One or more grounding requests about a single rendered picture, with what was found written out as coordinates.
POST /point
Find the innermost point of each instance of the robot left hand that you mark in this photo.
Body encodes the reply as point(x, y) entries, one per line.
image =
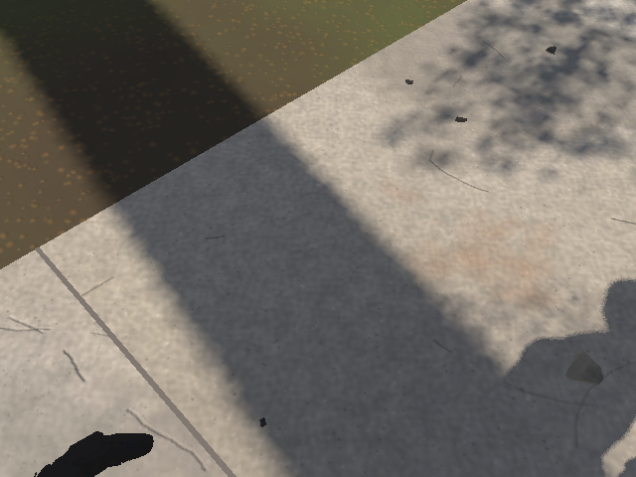
point(93, 454)

